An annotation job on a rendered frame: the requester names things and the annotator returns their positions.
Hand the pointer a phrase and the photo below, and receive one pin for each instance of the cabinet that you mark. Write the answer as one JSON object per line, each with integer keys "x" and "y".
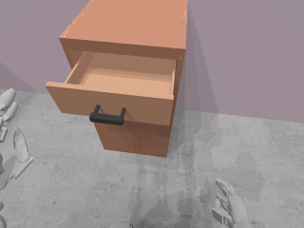
{"x": 143, "y": 28}

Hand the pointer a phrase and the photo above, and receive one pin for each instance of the handle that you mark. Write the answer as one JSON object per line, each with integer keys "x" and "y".
{"x": 101, "y": 118}

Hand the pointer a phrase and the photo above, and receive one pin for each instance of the drawer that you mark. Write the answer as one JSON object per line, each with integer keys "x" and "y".
{"x": 144, "y": 86}

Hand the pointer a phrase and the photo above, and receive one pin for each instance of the robot right hand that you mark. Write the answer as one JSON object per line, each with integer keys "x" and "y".
{"x": 233, "y": 210}

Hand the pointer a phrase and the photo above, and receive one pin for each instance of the robot left hand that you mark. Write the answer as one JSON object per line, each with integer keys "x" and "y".
{"x": 15, "y": 165}

